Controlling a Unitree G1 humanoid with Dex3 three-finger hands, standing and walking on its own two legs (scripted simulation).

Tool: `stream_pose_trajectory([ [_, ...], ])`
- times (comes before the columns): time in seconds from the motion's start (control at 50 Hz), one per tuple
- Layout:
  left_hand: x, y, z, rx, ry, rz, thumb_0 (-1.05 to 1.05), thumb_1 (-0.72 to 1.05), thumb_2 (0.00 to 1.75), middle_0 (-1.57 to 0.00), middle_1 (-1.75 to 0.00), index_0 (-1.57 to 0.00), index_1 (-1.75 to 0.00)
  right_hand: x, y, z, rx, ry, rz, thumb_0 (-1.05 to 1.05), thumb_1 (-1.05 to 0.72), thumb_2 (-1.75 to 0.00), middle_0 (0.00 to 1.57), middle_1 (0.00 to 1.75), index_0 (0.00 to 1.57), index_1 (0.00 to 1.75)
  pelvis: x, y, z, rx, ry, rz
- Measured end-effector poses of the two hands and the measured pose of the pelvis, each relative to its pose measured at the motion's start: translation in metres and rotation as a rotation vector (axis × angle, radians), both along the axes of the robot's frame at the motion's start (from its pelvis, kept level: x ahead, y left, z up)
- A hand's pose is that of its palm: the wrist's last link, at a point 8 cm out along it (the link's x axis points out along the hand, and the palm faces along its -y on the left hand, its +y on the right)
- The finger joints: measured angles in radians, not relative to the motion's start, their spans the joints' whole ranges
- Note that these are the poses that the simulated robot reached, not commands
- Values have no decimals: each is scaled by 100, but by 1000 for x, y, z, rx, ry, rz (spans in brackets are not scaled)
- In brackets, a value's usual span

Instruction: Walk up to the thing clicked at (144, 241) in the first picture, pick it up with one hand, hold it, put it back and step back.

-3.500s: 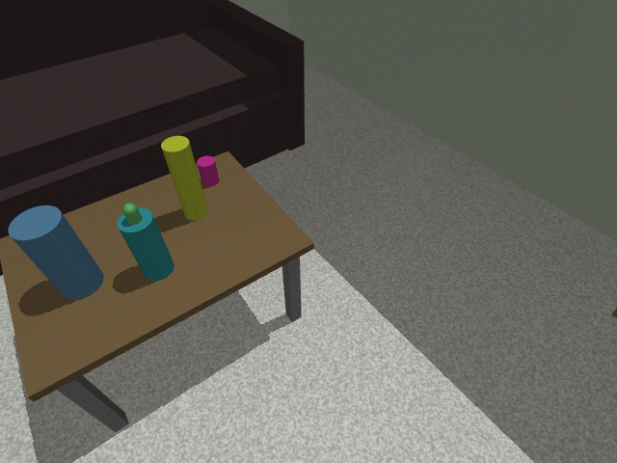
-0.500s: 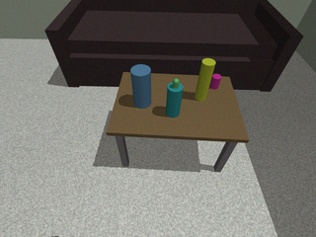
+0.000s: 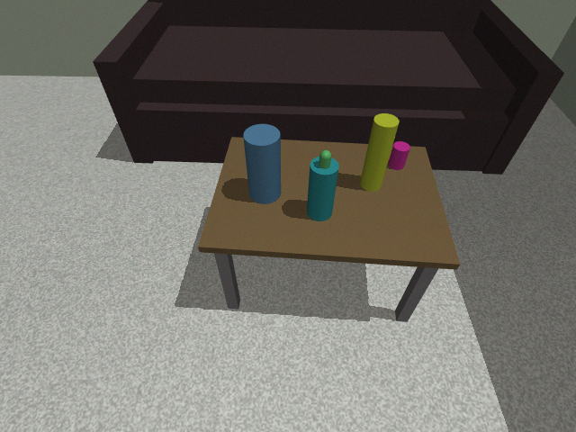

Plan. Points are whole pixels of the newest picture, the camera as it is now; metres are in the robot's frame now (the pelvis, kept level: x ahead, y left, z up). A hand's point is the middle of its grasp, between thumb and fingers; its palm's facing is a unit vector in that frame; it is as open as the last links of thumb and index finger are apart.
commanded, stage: walk up
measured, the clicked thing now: (322, 184) +0.81 -0.07 -0.23
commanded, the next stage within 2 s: stand in 0.20 s
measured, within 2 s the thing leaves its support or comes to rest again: neither
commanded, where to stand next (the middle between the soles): +0.06 -0.01 m, yaw -5 degrees
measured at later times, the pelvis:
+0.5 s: pelvis +0.00 -0.01 +0.00, yaw -1 degrees
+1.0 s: pelvis +0.00 -0.01 +0.00, yaw -2 degrees
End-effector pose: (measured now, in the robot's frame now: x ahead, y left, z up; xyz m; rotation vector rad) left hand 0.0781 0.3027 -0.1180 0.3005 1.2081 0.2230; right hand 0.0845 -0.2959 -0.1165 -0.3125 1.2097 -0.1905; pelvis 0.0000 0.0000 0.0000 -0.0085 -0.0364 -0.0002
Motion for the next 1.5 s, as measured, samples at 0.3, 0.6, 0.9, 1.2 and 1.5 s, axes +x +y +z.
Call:
stream_pose_trajectory([
  [0.3,4,-2,1,2,6,0,0,90,90,-20,-30,-21,-30,-5,0,-2,1,17,-2,1,-90,-90,20,30,20,30,4,-2,1,4,2,-6],
  [0.6,-5,-12,0,-4,37,-18,0,90,90,-20,-30,-21,-30,-10,-9,0,-5,13,-11,1,-90,-90,20,30,20,30,3,-7,2,3,0,-20],
  [0.9,-4,-15,1,-1,34,-29,0,90,90,-20,-30,-21,-30,-24,-14,-2,-4,30,-25,1,-90,-90,20,30,20,30,1,-11,2,4,-1,-29],
  [1.2,-2,-17,1,3,46,-35,0,90,90,-20,-30,-21,-30,-32,-16,-4,1,61,-34,1,-90,-90,20,30,20,30,4,-13,2,5,6,-32],
  [1.5,7,-20,1,-1,47,-34,0,90,90,-20,-30,-21,-30,-20,-17,-4,-5,51,-25,1,-90,-90,20,30,20,30,11,-15,2,8,13,-35],
])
